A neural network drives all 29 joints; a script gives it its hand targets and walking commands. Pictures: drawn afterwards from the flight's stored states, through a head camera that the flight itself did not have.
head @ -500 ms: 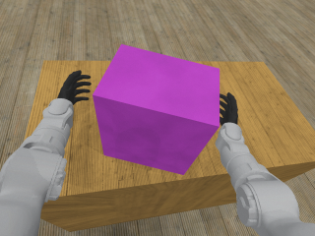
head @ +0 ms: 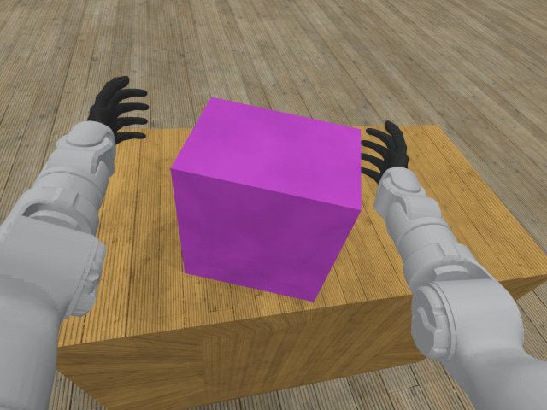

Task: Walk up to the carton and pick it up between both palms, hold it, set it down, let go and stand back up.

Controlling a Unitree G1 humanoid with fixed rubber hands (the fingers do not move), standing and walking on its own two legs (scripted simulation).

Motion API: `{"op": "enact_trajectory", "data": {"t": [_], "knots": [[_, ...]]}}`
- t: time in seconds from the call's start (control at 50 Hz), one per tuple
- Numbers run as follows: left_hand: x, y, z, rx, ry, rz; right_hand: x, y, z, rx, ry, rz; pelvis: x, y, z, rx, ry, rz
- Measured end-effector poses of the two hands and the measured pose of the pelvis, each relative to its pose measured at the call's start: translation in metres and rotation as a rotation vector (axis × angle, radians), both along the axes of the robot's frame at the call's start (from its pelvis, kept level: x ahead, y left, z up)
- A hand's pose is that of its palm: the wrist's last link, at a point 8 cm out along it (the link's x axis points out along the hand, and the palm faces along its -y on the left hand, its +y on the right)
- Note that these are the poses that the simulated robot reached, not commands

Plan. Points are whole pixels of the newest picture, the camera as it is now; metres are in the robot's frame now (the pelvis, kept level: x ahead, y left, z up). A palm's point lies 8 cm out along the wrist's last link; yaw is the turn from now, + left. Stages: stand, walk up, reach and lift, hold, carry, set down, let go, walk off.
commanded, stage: set down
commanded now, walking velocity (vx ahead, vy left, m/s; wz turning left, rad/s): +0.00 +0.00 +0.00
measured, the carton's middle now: (266, 206) +0.44 -0.07 +0.03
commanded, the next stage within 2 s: none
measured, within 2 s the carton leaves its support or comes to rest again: neither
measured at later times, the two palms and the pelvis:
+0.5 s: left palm (97, 125) +0.49 +0.16 +0.17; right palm (404, 172) +0.38 -0.26 +0.15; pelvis +0.00 -0.02 +0.01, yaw +1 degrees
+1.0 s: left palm (74, 172) +0.45 +0.20 +0.13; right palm (396, 208) +0.34 -0.24 +0.12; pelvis +0.01 -0.01 +0.01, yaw -1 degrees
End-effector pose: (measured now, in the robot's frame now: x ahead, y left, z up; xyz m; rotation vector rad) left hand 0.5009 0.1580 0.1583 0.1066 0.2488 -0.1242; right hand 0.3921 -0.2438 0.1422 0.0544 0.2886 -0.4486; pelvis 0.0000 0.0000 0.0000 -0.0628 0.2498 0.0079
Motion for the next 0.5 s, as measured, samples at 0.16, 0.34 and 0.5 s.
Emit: {"op": "enact_trajectory", "data": {"t": [0.16, 0.34, 0.5], "knots": [[-0.002, 0.006, 0.012, -0.004, 0.002, 0.026, -0.001, -0.004, 0.008, 0.001, 0.017, -0.004, 0.0, -0.005, 0.003, 0.004, -0.029, 0.007], [-0.002, 0.008, 0.022, -0.009, -0.01, 0.023, 0.0, -0.011, 0.016, 0.004, -0.011, -0.006, 0.002, -0.014, 0.005, 0.009, -0.045, 0.01], [-0.009, 0.005, 0.015, -0.012, 0.01, -0.011, -0.011, -0.012, 0.01, 0.007, -0.011, -0.004, 0.005, -0.021, 0.01, 0.021, -0.112, 0.005]]}}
